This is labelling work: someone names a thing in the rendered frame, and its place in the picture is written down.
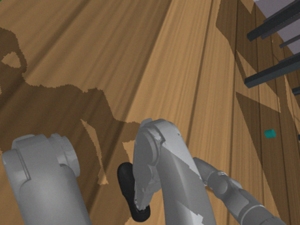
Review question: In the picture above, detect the right robot hand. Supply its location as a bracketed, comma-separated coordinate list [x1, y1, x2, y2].
[193, 157, 218, 186]

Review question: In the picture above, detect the right robot arm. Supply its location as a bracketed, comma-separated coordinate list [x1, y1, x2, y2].
[207, 171, 287, 225]

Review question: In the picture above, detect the right robot foot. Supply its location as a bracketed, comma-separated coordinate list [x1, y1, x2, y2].
[117, 162, 150, 222]

